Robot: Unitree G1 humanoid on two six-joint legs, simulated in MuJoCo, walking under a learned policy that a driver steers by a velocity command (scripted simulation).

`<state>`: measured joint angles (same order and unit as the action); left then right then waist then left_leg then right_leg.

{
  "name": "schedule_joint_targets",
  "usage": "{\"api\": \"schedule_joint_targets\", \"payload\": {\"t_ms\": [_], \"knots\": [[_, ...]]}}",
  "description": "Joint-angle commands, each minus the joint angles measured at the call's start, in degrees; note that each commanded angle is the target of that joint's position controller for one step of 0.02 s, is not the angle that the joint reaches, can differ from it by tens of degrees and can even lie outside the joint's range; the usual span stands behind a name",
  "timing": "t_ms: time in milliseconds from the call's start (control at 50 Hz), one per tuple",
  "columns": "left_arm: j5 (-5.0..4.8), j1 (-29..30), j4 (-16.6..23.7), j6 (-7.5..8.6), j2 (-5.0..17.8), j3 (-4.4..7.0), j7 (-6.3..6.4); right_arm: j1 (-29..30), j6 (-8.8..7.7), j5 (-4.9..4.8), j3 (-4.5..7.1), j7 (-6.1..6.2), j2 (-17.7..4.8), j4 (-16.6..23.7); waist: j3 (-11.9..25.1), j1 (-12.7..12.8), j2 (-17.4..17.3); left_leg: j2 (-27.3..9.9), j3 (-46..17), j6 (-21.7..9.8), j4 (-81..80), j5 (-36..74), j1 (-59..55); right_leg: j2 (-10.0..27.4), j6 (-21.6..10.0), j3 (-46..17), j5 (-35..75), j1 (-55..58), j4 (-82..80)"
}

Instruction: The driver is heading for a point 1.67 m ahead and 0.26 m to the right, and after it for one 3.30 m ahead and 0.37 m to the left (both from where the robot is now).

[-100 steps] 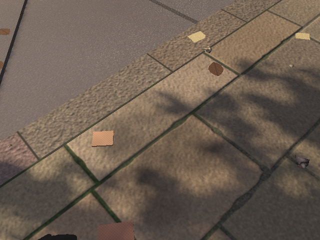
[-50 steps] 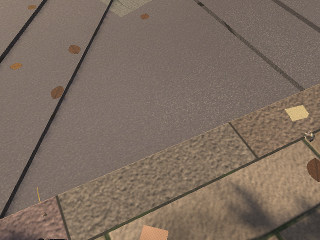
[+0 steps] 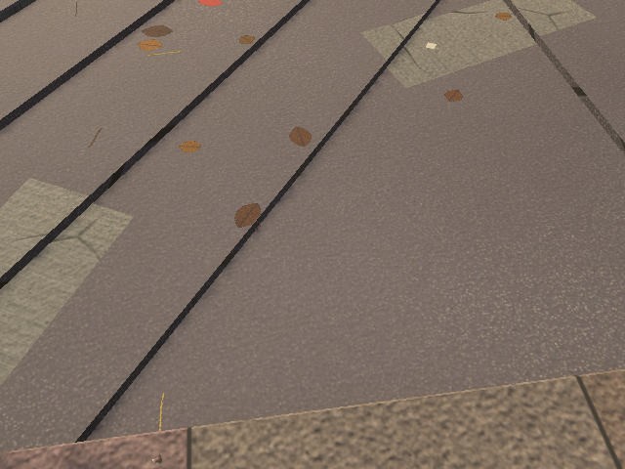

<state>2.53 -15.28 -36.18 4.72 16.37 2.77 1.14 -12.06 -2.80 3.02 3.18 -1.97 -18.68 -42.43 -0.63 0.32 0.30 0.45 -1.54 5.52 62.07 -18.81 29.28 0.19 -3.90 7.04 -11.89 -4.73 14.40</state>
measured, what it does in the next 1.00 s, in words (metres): steps on the spot, turning right: left foot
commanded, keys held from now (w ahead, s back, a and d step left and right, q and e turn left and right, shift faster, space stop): q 0.04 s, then e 0.86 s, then q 0.10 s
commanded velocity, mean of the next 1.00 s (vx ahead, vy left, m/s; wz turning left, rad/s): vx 0.00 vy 0.00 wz -0.25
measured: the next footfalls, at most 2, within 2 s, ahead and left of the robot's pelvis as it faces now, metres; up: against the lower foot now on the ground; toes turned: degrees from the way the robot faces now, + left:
left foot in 0.20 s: +0.03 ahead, +0.16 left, +0.00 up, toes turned +5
left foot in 1.06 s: +0.09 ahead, +0.11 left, +0.00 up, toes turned -17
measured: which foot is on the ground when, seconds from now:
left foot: up 0.00-0.18, down 0.20-0.56, up 0.58-1.00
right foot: down 0.00-1.00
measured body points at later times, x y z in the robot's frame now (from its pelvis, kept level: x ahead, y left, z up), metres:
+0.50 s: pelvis -0.01 +0.01 -0.01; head +0.01 +0.00 +0.44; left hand +0.13 +0.28 -0.10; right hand +0.13 -0.29 -0.10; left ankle -0.01 +0.16 -0.75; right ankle -0.05 -0.09 -0.72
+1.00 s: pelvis -0.01 -0.03 +0.00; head +0.02 -0.05 +0.44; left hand +0.22 +0.18 -0.08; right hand +0.00 -0.34 -0.13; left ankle +0.04 +0.12 -0.72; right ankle -0.04 -0.10 -0.75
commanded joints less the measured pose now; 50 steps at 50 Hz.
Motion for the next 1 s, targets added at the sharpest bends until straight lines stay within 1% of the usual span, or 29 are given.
{"api": "schedule_joint_targets", "payload": {"t_ms": [20, 80, 120, 140, 180, 200, 220, 240, 260, 280, 300, 360, 400, 440, 480, 520, 540, 560, 580, 600, 620, 640, 660, 680, 700, 760, 840, 920, 1000], "knots": [[0.27, -1.2, 4.0, 0.79, 11.3, 3.91, 0.64, 2.5, 0.27, -1.51, 0.55, -1.35, -2.7, 3.9, 2.0, 1.6, 3.6, -2.9, 0.9, 1.8, -7.6, 2.4, 5.0, 15.4, -12.3, -4.8, 34.7, 11.6, -0.9], [-0.20, -6.8, 1.2, -0.26, 11.9, 5.02, -0.67, 3.4, 0.93, -0.71, 0.37, -1.06, -2.9, 4.2, 1.3, 3.0, 4.4, -4.1, 1.5, 0.3, -17.9, 0.1, 4.6, 19.0, -14.5, -7.9, 41.4, 15.6, 0.1], [-0.56, -3.3, 1.3, -0.31, 10.9, 5.01, -2.13, 2.3, 1.03, 0.01, 0.35, -0.51, -3.4, 3.3, 2.1, 1.3, 5.4, -3.7, 3.0, -1.2, -23.3, -0.7, -1.4, 17.9, -13.7, -7.4, 44.2, 12.5, 1.2], [-0.67, 0.3, 1.8, -0.14, 8.8, 4.22, -3.09, 1.5, 0.99, -0.30, 0.18, -0.61, -2.9, 2.4, 2.8, -0.2, 5.2, -4.0, 3.0, -1.5, -27.0, 1.2, -6.1, 16.3, -11.6, -6.5, 44.3, 9.2, 2.8], [-1.47, 7.6, 2.4, -0.56, 6.9, 2.94, -5.75, 0.1, 0.86, -3.35, -0.42, -1.42, -1.3, 0.8, 4.6, -4.8, 2.7, -2.7, 4.5, -1.9, -41.5, 18.7, -19.0, 11.3, -6.2, -4.2, 40.3, 0.3, 9.3], [-0.90, 6.1, 1.6, -0.96, 6.9, 2.96, -6.58, 1.7, 0.85, -4.60, -0.53, -1.44, -2.1, 1.4, 5.9, -4.1, 4.0, -1.7, 3.6, -3.7, -43.2, 26.8, -25.3, 9.3, -3.3, -4.9, 35.4, -4.6, 10.2], [-0.77, -0.3, 1.2, -1.14, 5.1, 2.90, -7.08, 2.1, 0.52, -5.08, 0.04, -0.73, -6.5, 2.8, 10.6, -1.3, 0.1, -7.7, -0.8, -9.1, -38.1, 42.6, -32.7, 6.7, 0.8, -3.3, 24.0, -7.1, 11.3], [-0.56, -9.1, -1.4, -0.91, 2.8, 2.29, -6.99, 4.6, 0.32, -5.56, -0.80, -0.34, -5.6, 4.2, 13.9, 2.1, -1.6, -13.3, -4.3, -14.5, -34.4, 46.6, -36.9, 6.0, 3.4, -4.0, 11.0, -8.9, 10.0], [-0.59, -6.5, -1.1, -0.62, 4.7, 2.80, -6.21, 4.6, 0.43, -4.00, -0.13, -0.06, -6.8, 4.0, 10.0, 0.7, -1.3, -12.5, -3.2, -13.8, -33.9, 39.0, -31.4, 4.2, 3.9, -3.2, 7.4, -8.5, 10.3], [-0.37, -0.1, 1.3, -0.50, 8.6, 4.14, -5.23, 3.3, 0.24, -2.90, 1.60, 0.61, -10.3, 3.6, 7.0, -1.4, -1.7, -10.2, -0.7, -12.2, -34.8, 31.6, -27.3, 2.9, 2.3, -2.4, 8.9, -9.8, 12.6], [-0.19, 2.0, 2.6, -0.22, 10.2, 4.81, -4.43, 3.8, -0.02, -2.83, 2.79, 1.43, -12.1, 4.1, 6.6, -1.6, -2.0, -9.4, -0.1, -12.3, -35.4, 26.2, -26.3, 2.8, 0.6, -2.8, 10.4, -11.5, 13.7], [-0.40, 0.6, 2.6, 0.52, 7.0, 3.64, -2.56, 1.3, -0.12, -3.06, 3.97, 3.26, -10.7, 4.8, 3.8, -2.7, -5.8, -17.0, -6.1, -20.2, -41.7, 23.0, -26.7, 1.8, 0.1, -3.4, -0.8, -17.0, 19.9], [0.28, -1.1, 2.0, 0.49, 5.4, 3.36, -1.79, -1.1, -1.32, -1.60, 4.08, 4.64, -8.5, 4.1, 1.9, -3.6, -11.4, -25.6, -11.4, -24.7, -47.1, 24.7, -25.7, 1.6, 1.5, -5.9, -23.5, -19.5, 35.2], [0.84, -1.6, 1.5, -0.07, 5.3, 3.23, -1.55, 2.2, -3.28, -1.34, 3.95, 5.62, -6.4, 3.9, -0.2, -0.9, -9.1, -25.2, -6.9, -20.6, -50.3, 21.7, -21.6, 4.8, 2.4, -10.7, -28.3, -18.9, 44.2], [0.95, -2.4, 0.3, -0.23, 3.8, 2.72, -2.88, 10.6, -3.69, -2.41, 4.41, 5.86, -8.0, 5.8, -0.7, 2.0, -5.4, -18.7, 1.7, -15.1, -48.3, 18.4, -21.4, 4.0, 4.1, -6.3, -14.6, -15.9, 28.9], [-0.85, -2.4, -0.7, 0.22, 2.1, 2.29, -5.93, 13.2, -1.65, -1.01, 5.05, 5.23, -9.8, 6.7, 0.5, 1.1, -6.3, -16.5, 4.5, -13.1, -45.6, 14.6, -19.0, 0.3, 3.3, -2.1, -1.9, -8.9, 18.5], [-2.07, -3.5, -0.6, 0.66, 3.5, 2.97, -7.10, 14.1, -0.34, -0.03, 4.84, 4.48, -9.5, 6.8, 1.1, 1.7, -5.5, -16.8, 5.2, -12.2, -43.0, 8.1, -16.0, -1.5, 1.5, -2.2, 4.4, -3.7, 13.5], [-2.49, -4.3, -0.3, 1.07, 6.6, 4.31, -7.28, 10.4, 0.42, 0.65, 3.86, 3.65, -6.4, 5.7, 2.3, 1.0, -1.9, -15.7, 7.0, -10.1, -38.2, 1.0, -13.0, -1.7, -1.1, -4.5, 10.5, 1.2, 10.2], [-2.40, -7.1, 1.1, 1.60, 15.3, 6.73, -6.00, 5.1, 0.72, 0.19, 2.82, 3.36, -1.5, 6.8, 5.3, -0.6, 10.1, -8.0, 14.4, -3.6, -23.7, -7.9, -8.7, 10.3, -10.6, -19.8, 39.0, 6.7, 6.7], [-1.51, -8.2, 3.5, 2.43, 21.2, 8.06, -5.58, 4.6, -0.51, -0.63, 2.56, 3.65, -2.3, 9.0, 6.9, 0.4, 11.8, -0.6, 7.5, -0.9, -16.7, -20.0, -1.1, 21.1, -22.3, -39.0, 40.6, 8.9, 3.1], [0.43, -8.8, 0.8, 3.41, 15.8, 7.23, -4.44, 7.9, -1.05, -1.71, 3.06, 3.73, -4.5, 7.6, 2.1, 2.7, 6.4, -2.5, 0.5, -1.2, -11.7, -18.8, 2.8, 19.6, -19.1, -35.0, 26.8, 6.6, 1.0], [-0.06, -6.5, 0.5, 3.80, 12.7, 6.37, -3.99, 9.1, -1.29, -1.83, 3.63, 4.62, -6.4, 7.3, -0.1, 2.3, 7.4, -3.1, -0.3, -1.5, -6.2, -16.2, 3.8, 16.3, -15.9, -30.6, 20.7, 3.8, 0.1], [-0.87, -4.3, 0.9, 3.40, 9.7, 5.03, -3.58, 8.0, -1.44, -0.58, 4.37, 5.38, -8.0, 6.6, 1.2, 0.8, 7.0, -3.2, -1.7, -1.9, -1.7, -14.9, 2.8, 15.4, -14.6, -29.0, 19.8, 2.2, -0.4], [-1.64, -1.5, 1.1, 2.97, 8.0, 4.05, -3.41, 7.1, -1.44, 0.45, 4.05, 5.73, -7.5, 6.1, 1.1, -1.3, 6.2, -3.6, -2.9, -2.3, 0.0, -12.6, 1.0, 15.2, -13.3, -27.4, 20.8, -0.8, -0.7], [-1.51, 0.8, 2.0, 2.36, 8.5, 3.97, -3.38, 5.7, -1.39, 0.88, 3.58, 5.53, -6.6, 5.7, 0.8, -2.9, 4.8, -3.8, -3.1, -2.4, -0.8, -9.1, -1.8, 14.2, -12.6, -25.9, 20.6, -4.0, -1.6], [-0.37, 0.6, 3.1, 1.78, 9.7, 4.18, -3.60, 2.7, -0.42, -0.63, 2.98, 4.13, -5.1, 3.8, 2.3, -2.7, 3.8, -2.3, -1.7, -0.9, -6.5, 0.0, -3.1, 11.7, -13.0, -23.5, 23.9, -1.9, -1.0], [-0.57, -2.6, 3.1, 2.18, 10.5, 4.71, -4.60, 2.5, 1.15, -1.04, 1.99, 3.65, -5.0, 2.5, 2.6, -0.2, 4.7, -2.8, -1.8, 1.2, -14.4, -0.5, -1.7, 12.3, -13.9, -27.2, 22.4, 1.9, 0.7], [-0.97, -2.6, 3.4, 2.13, 10.7, 4.66, -4.87, 2.3, 0.76, -0.70, 0.92, 3.99, -5.1, 1.5, 3.4, 1.6, 5.0, -3.2, -1.3, 1.0, -17.9, -2.7, -0.8, 12.9, -14.5, -30.4, 20.3, 3.1, 2.7], [-2.63, 1.8, 3.7, 1.78, 6.9, 2.22, -4.88, 1.2, 0.28, -0.64, -0.64, 1.67, -2.9, -0.6, 3.8, 1.2, 2.9, -5.8, 0.3, 1.2, -24.5, -0.1, -7.3, 10.9, -9.7, -27.2, 17.5, -3.1, 6.5]]}}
